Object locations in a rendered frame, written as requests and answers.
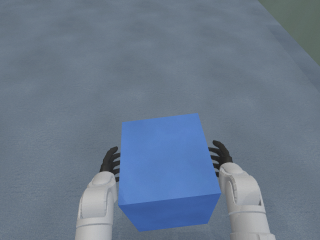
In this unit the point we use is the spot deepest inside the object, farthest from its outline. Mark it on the robot right hand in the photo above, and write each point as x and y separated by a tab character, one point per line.
224	156

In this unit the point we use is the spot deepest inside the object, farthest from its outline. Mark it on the carton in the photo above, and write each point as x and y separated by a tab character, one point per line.
166	177

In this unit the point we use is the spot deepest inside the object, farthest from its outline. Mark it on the robot left hand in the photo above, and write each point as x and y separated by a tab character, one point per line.
108	164

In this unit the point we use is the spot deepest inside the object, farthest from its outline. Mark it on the left robot forearm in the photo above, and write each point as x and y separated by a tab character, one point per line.
96	208

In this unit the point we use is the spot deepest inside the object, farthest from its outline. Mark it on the right robot forearm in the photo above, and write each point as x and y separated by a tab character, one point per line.
244	204

